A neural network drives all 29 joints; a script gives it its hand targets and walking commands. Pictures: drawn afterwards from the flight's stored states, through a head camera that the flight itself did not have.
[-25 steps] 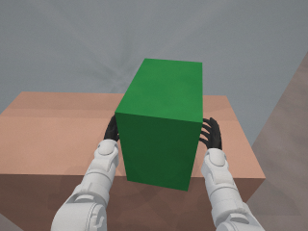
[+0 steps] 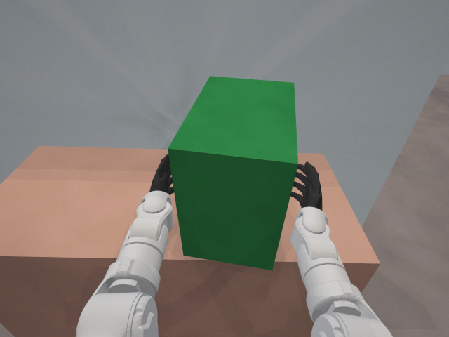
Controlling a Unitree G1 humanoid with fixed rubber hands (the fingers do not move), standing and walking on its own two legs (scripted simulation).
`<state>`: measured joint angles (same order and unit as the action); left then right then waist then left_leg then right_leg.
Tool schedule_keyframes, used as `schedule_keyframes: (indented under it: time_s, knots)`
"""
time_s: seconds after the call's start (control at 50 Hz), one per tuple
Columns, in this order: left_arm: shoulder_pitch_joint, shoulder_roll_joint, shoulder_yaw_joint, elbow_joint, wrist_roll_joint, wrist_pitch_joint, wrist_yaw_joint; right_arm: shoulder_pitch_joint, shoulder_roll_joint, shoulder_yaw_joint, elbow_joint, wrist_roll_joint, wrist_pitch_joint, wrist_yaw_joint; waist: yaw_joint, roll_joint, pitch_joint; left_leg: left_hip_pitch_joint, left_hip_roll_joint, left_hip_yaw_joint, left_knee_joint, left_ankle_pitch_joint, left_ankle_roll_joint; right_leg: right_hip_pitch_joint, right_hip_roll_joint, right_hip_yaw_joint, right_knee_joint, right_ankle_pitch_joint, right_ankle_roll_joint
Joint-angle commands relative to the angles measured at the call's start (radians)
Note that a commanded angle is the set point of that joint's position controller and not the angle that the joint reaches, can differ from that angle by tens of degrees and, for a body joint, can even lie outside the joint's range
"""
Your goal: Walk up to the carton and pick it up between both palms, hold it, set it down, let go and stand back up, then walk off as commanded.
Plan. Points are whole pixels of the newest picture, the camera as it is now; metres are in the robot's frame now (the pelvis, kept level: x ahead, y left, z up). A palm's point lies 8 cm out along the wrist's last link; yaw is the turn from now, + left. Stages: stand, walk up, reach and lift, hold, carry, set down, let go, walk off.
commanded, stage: reach and lift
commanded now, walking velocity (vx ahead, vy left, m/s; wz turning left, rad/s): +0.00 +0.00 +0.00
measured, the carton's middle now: (239, 167) +0.46 -0.01 +0.11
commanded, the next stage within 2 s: none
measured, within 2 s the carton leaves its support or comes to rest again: neither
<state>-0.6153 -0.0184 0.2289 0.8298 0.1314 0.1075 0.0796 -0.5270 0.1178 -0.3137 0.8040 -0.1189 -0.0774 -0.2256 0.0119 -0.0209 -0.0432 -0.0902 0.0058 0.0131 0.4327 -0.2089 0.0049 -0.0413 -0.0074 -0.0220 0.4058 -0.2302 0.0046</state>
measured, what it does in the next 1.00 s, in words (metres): stands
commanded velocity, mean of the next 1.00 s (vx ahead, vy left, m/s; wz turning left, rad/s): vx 0.00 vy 0.00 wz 0.00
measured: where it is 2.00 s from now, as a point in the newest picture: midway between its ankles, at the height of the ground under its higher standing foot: outside the picture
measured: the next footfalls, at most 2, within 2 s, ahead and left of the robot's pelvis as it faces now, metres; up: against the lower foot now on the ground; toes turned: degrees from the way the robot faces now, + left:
none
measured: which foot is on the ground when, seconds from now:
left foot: down 0.00-1.00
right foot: down 0.00-1.00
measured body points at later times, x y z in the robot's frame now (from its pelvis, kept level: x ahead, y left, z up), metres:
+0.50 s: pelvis -0.01 +0.00 +0.00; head -0.09 +0.01 +0.44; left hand +0.37 +0.15 +0.17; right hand +0.37 -0.14 +0.17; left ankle +0.03 +0.11 -0.74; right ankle +0.00 -0.12 -0.74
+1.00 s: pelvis -0.03 +0.00 +0.00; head -0.12 +0.01 +0.44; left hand +0.35 +0.15 +0.22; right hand +0.36 -0.13 +0.22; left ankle +0.03 +0.11 -0.74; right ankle +0.00 -0.12 -0.74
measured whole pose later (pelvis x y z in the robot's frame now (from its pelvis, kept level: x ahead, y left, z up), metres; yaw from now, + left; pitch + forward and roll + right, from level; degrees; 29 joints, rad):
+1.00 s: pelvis -0.03 +0.00 +0.00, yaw +0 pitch -11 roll +0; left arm -0.84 -0.03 0.34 0.59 0.30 0.65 0.07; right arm -0.88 0.04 -0.32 0.86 -0.07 0.25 -0.22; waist -0.01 -0.03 -0.01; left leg -0.05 0.01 0.01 0.41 -0.16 0.00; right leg -0.01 -0.01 -0.03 0.41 -0.19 0.00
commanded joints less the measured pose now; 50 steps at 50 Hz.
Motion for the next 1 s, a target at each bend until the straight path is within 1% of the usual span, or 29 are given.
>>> schedule_keyframes:
  time_s: [0.0, 0.02, 0.04, 0.06, 0.14, 0.2, 0.22, 0.24, 0.3, 0.32, 0.34, 0.38, 0.44, 0.48, 0.5, 0.56, 0.58, 0.6, 0.62, 0.64, 0.7, 0.74, 0.78, 0.84, 0.9, 0.92, 0.94, 0.96, 0.98]
  knots:
    - [-1.088, -0.598, -0.336, -0.339, 0.014, -0.015, -0.192, -1.064, 0.520, 0.358, -0.078, 0.004, -0.051, 0.225, -0.061, -0.037, -0.315, 0.109, -0.004, 0.048, -0.175, 0.163, -0.021, 0.050, 0.034, -0.037, -0.140, 0.113, 0.010]
    - [-1.091, -0.591, -0.333, -0.349, 0.013, -0.007, -0.186, -1.074, 0.506, 0.342, -0.080, 0.007, -0.051, 0.228, -0.071, -0.010, -0.308, 0.101, -0.003, 0.042, -0.170, 0.155, -0.026, 0.047, 0.035, -0.044, -0.129, 0.107, 0.012]
    - [-1.098, -0.623, -0.339, -0.365, 0.001, 0.013, -0.179, -1.086, 0.536, 0.367, -0.077, 0.024, -0.034, 0.229, -0.052, -0.012, -0.325, 0.120, 0.002, 0.045, -0.169, 0.200, -0.026, 0.028, 0.040, -0.048, -0.130, 0.123, 0.012]
    - [-1.141, -0.629, -0.356, -0.377, -0.006, 0.012, -0.176, -1.086, 0.537, 0.337, -0.048, 0.018, -0.033, 0.232, -0.078, 0.010, -0.331, 0.122, 0.001, 0.042, -0.159, 0.198, -0.035, 0.010, 0.039, -0.048, -0.129, 0.108, 0.012]
    - [-1.183, -0.647, -0.384, -0.406, -0.036, 0.009, -0.162, -1.162, 0.554, 0.342, -0.107, 0.010, -0.031, 0.238, -0.082, 0.008, -0.443, 0.136, -0.001, 0.032, -0.143, 0.167, -0.039, -0.007, 0.047, -0.050, -0.125, 0.096, 0.006]
    - [-1.190, -0.631, -0.332, -0.414, -0.024, 0.039, -0.157, -1.180, 0.556, 0.355, -0.096, 0.030, -0.008, 0.240, -0.040, 0.002, -0.449, 0.131, -0.003, 0.048, -0.141, 0.193, -0.032, 0.007, 0.040, -0.049, -0.114, 0.117, 0.015]
    - [-1.243, -0.654, -0.389, -0.533, -0.044, 0.029, -0.149, -1.153, 0.587, 0.396, -0.091, 0.057, -0.005, 0.239, -0.044, 0.014, -0.527, 0.173, -0.004, 0.038, -0.131, 0.258, -0.037, 0.001, 0.050, -0.048, -0.109, 0.166, 0.017]
    - [-1.224, -0.640, -0.375, -0.499, -0.029, 0.056, -0.143, -1.120, 0.549, 0.347, -0.033, 0.051, 0.021, 0.240, -0.073, 0.026, -0.443, 0.171, 0.006, 0.026, -0.144, 0.236, -0.043, -0.017, 0.057, -0.054, -0.110, 0.135, 0.017]
    - [-1.125, -0.609, -0.305, -0.417, -0.008, 0.124, -0.154, -1.141, 0.509, 0.350, -0.052, 0.087, 0.047, 0.242, -0.049, -0.002, -0.406, 0.145, 0.004, 0.038, -0.160, 0.193, -0.028, 0.045, 0.061, -0.056, -0.114, 0.126, 0.014]
    - [-1.178, -0.611, -0.319, -0.490, -0.004, 0.136, -0.155, -1.154, 0.504, 0.349, -0.065, 0.094, 0.056, 0.241, -0.054, 0.004, -0.446, 0.181, -0.004, 0.039, -0.150, 0.236, -0.030, 0.043, 0.057, -0.050, -0.118, 0.139, 0.023]
    - [-1.105, -0.599, -0.294, -0.412, 0.007, 0.166, -0.166, -1.141, 0.485, 0.323, -0.055, 0.083, 0.066, 0.237, -0.067, -0.016, -0.377, 0.165, -0.014, 0.047, -0.141, 0.228, -0.027, 0.046, 0.050, -0.049, -0.130, 0.156, 0.017]
    - [-1.048, -0.634, -0.307, -0.448, 0.026, 0.204, -0.181, -1.121, 0.477, 0.346, -0.108, 0.110, 0.074, 0.226, -0.075, 0.009, -0.403, 0.186, -0.011, 0.046, -0.142, 0.277, -0.025, 0.079, 0.062, -0.055, -0.120, 0.210, 0.024]
    - [-1.067, -0.613, -0.268, -0.401, 0.029, 0.269, -0.188, -1.223, 0.439, 0.343, -0.126, 0.144, 0.110, 0.224, -0.080, -0.014, -0.342, 0.178, -0.015, 0.044, -0.147, 0.226, -0.014, 0.053, 0.057, -0.053, -0.147, 0.123, 0.021]
    - [-1.070, -0.596, -0.251, -0.488, 0.031, 0.281, -0.191, -1.193, 0.474, 0.361, -0.114, 0.170, 0.123, 0.216, -0.065, -0.016, -0.363, 0.212, -0.023, 0.048, -0.110, 0.357, -0.020, 0.095, 0.062, -0.052, -0.126, 0.224, 0.025]
    - [-1.050, -0.645, -0.296, -0.500, 0.010, 0.292, -0.193, -1.255, 0.472, 0.417, -0.205, 0.196, 0.115, 0.208, -0.060, -0.015, -0.416, 0.236, -0.028, 0.045, -0.090, 0.408, -0.031, 0.101, 0.069, -0.057, -0.132, 0.245, 0.025]
    - [-1.168, -0.643, -0.330, -0.641, -0.027, 0.281, -0.174, -1.270, 0.510, 0.442, -0.206, 0.228, 0.131, 0.203, -0.080, 0.006, -0.477, 0.285, -0.027, 0.028, -0.063, 0.471, -0.044, 0.081, 0.073, -0.060, -0.118, 0.282, 0.029]
    - [-1.162, -0.656, -0.340, -0.622, -0.040, 0.287, -0.173, -1.364, 0.526, 0.465, -0.266, 0.238, 0.125, 0.200, -0.073, -0.012, -0.494, 0.283, -0.032, 0.024, -0.052, 0.485, -0.035, 0.081, 0.073, -0.055, -0.121, 0.308, 0.038]
    - [-1.123, -0.652, -0.346, -0.613, -0.029, 0.311, -0.176, -1.309, 0.499, 0.456, -0.250, 0.235, 0.136, 0.190, -0.097, -0.011, -0.486, 0.312, -0.031, 0.025, -0.048, 0.516, -0.043, 0.084, 0.076, -0.058, -0.127, 0.340, 0.036]
    - [-1.099, -0.656, -0.350, -0.564, -0.036, 0.328, -0.179, -1.356, 0.473, 0.459, -0.290, 0.237, 0.140, 0.186, -0.088, -0.009, -0.476, 0.288, -0.029, 0.032, -0.052, 0.475, -0.044, 0.067, 0.075, -0.055, -0.136, 0.314, 0.034]
    - [-1.056, -0.616, -0.292, -0.507, 0.005, 0.348, -0.184, -1.339, 0.465, 0.437, -0.230, 0.228, 0.164, 0.182, -0.082, -0.039, -0.375, 0.233, -0.038, 0.032, -0.074, 0.394, -0.023, 0.091, 0.068, -0.047, -0.145, 0.271, 0.037]
    - [-1.176, -0.592, -0.262, -0.533, 0.037, 0.383, -0.196, -1.341, 0.448, 0.384, -0.149, 0.228, 0.194, 0.194, -0.095, -0.011, -0.317, 0.193, -0.026, 0.039, -0.119, 0.261, -0.013, 0.077, 0.062, -0.059, -0.148, 0.134, 0.026]
    - [-1.230, -0.603, -0.259, -0.524, 0.026, 0.390, -0.188, -1.424, 0.468, 0.388, -0.171, 0.231, 0.200, 0.208, -0.079, -0.018, -0.324, 0.136, -0.025, 0.030, -0.142, 0.153, 0.004, 0.059, 0.059, -0.064, -0.140, 0.065, 0.033]
    - [-1.261, -0.567, -0.219, -0.474, 0.034, 0.404, -0.191, -1.414, 0.465, 0.334, -0.119, 0.203, 0.226, 0.213, -0.091, -0.043, -0.256, 0.087, -0.015, 0.031, -0.174, 0.053, 0.019, 0.042, 0.053, -0.068, -0.142, 0.013, 0.039]
    - [-1.245, -0.561, -0.199, -0.443, 0.066, 0.432, -0.212, -1.404, 0.432, 0.298, -0.081, 0.196, 0.243, 0.217, -0.114, 0.001, -0.248, 0.070, -0.013, 0.025, -0.190, 0.045, 0.011, 0.078, 0.062, -0.078, -0.140, 0.022, 0.024]
    - [-1.322, -0.555, -0.222, -0.493, 0.025, 0.413, -0.204, -1.442, 0.453, 0.295, -0.097, 0.183, 0.243, 0.225, -0.107, -0.009, -0.338, 0.092, -0.008, 0.021, -0.183, 0.053, 0.009, 0.058, 0.061, -0.074, -0.134, 0.047, 0.035]
    - [-1.285, -0.563, -0.219, -0.467, 0.035, 0.424, -0.207, -1.400, 0.438, 0.278, -0.073, 0.178, 0.256, 0.219, -0.126, -0.005, -0.340, 0.098, -0.010, 0.016, -0.183, 0.066, 0.001, 0.079, 0.063, -0.073, -0.135, 0.064, 0.032]
    - [-1.321, -0.539, -0.202, -0.507, 0.041, 0.422, -0.205, -1.406, 0.458, 0.294, -0.058, 0.194, 0.256, 0.222, -0.101, 0.007, -0.374, 0.126, -0.016, 0.032, -0.171, 0.085, 0.002, 0.072, 0.057, -0.073, -0.133, 0.069, 0.034]
    - [-1.356, -0.556, -0.238, -0.554, 0.024, 0.410, -0.197, -1.391, 0.464, 0.297, -0.063, 0.194, 0.254, 0.226, -0.111, 0.025, -0.424, 0.152, -0.009, 0.023, -0.157, 0.123, -0.011, 0.077, 0.067, -0.081, -0.124, 0.092, 0.028]
    - [-1.299, -0.546, -0.201, -0.487, 0.047, 0.425, -0.197, -1.352, 0.434, 0.276, -0.020, 0.184, 0.271, 0.227, -0.112, 0.017, -0.344, 0.130, -0.003, 0.017, -0.180, 0.080, -0.012, 0.060, 0.072, -0.085, -0.131, 0.054, 0.027]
